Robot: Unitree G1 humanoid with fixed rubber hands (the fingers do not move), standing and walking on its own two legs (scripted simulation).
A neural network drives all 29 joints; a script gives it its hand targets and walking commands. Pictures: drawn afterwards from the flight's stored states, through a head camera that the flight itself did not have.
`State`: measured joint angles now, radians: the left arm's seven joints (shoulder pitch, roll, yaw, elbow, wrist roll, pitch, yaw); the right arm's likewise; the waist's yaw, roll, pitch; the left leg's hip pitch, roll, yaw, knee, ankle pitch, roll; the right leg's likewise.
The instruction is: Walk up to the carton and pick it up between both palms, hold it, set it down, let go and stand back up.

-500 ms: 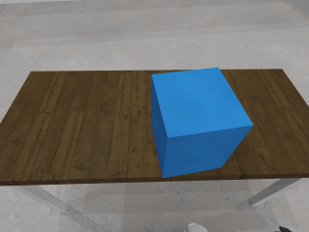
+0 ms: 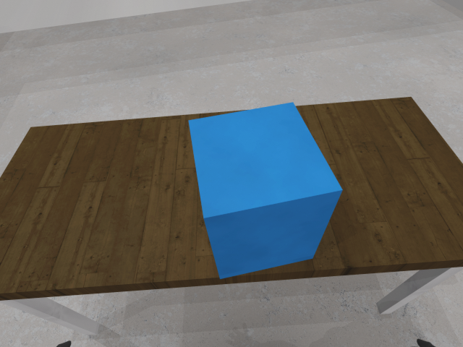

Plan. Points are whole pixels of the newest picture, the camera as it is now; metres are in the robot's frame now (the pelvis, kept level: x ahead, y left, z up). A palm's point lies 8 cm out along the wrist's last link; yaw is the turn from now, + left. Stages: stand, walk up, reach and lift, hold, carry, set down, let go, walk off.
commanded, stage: walk up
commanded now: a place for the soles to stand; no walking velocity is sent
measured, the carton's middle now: (255, 194) +0.40 -0.04 +0.01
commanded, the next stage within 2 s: reach and lift in 1.34 s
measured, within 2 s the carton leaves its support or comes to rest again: neither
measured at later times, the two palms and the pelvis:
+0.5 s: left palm out of the picture +0.12 +0.32 -0.07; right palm out of the picture +0.09 -0.32 -0.08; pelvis +0.00 +0.00 +0.00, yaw +0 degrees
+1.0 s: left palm out of the picture +0.10 +0.31 -0.06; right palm out of the picture +0.07 -0.33 -0.08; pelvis -0.03 +0.00 +0.00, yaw +0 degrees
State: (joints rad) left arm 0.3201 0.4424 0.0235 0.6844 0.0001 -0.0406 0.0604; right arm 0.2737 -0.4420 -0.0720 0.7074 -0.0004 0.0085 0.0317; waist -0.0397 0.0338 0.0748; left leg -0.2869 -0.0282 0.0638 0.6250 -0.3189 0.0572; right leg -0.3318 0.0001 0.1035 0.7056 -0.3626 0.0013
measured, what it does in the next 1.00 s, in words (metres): stands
